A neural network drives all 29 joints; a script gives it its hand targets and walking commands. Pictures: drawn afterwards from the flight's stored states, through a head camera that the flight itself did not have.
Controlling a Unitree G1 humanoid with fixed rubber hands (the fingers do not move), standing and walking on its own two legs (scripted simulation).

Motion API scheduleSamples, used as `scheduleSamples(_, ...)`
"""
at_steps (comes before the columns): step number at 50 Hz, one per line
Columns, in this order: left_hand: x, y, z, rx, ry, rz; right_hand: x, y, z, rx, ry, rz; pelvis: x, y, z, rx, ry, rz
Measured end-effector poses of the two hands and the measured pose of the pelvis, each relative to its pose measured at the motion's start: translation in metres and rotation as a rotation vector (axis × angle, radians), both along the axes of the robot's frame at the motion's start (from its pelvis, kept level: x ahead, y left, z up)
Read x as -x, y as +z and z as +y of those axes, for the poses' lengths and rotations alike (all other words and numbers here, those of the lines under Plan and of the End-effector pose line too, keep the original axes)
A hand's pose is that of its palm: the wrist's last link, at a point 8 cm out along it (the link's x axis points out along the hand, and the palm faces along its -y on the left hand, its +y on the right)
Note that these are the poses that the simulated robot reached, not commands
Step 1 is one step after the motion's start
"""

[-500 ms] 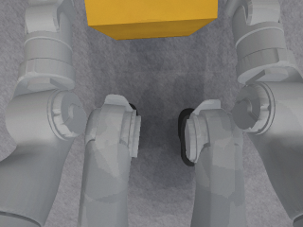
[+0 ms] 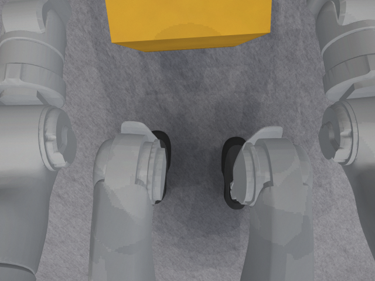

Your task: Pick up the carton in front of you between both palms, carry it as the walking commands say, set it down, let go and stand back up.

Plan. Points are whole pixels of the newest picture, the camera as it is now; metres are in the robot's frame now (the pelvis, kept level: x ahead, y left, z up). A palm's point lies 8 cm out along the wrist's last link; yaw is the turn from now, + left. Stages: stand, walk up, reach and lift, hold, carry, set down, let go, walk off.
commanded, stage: set down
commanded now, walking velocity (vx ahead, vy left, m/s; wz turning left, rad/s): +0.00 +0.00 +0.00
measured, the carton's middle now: out of the picture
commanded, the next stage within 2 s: let go in 0.96 s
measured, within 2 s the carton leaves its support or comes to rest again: neither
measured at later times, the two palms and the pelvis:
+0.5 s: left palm out of the picture +0.55 +0.24 +0.02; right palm out of the picture +0.58 -0.15 +0.02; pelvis +0.00 +0.00 +0.12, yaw +0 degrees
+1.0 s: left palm out of the picture +0.54 +0.24 +0.17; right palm out of the picture +0.58 -0.16 +0.17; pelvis +0.03 +0.00 +0.26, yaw +0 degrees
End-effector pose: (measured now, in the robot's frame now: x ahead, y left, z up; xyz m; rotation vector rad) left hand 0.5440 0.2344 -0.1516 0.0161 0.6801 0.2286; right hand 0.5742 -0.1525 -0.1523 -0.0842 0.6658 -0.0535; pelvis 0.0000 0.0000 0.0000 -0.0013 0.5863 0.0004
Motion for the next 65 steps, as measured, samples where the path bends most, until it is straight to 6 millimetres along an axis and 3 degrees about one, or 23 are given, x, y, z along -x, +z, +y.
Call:
scheduleSamples(5,-0.004,0.037,-0.004,0.006,-0.003,-0.047,-0.004,0.038,0.01,-0.004,0.0,-0.04,0.003,0.015,0.0,0.003,0.006,0.022)
scheduleSamples(15,-0.002,0.116,-0.005,0.003,0.001,-0.035,-0.003,0.117,0.01,0.004,-0.019,-0.018,0.002,0.073,0.001,0.01,0.011,0.143)
scheduleSamples(27,-0.003,0.179,0.002,-0.004,0.001,-0.05,-0.005,0.178,0.002,0.008,-0.02,-0.036,-0.004,0.132,0.002,0.011,0.01,0.226)
scheduleSamples(43,-0.001,0.282,0.008,0.003,-0.012,-0.057,-0.005,0.281,-0.003,0.004,-0.006,-0.038,-0.02,0.224,0.002,0.009,0.013,0.246)
scheduleSamples(51,0.003,0.322,0.007,-0.004,-0.026,-0.047,0.0,0.322,-0.005,0.013,0.002,-0.028,-0.027,0.267,0.003,0.01,0.013,0.232)
scheduleSamples(57,0.02,0.341,0.007,-0.053,-0.089,0.0,0.022,0.341,-0.011,0.073,0.014,0.008,-0.038,0.297,0.004,0.012,0.011,0.202)
scheduleSamples(65,0.075,0.371,0.013,-0.092,-0.155,0.08,0.084,0.369,-0.026,0.107,0.014,0.068,-0.061,0.337,0.007,0.012,0.011,0.107)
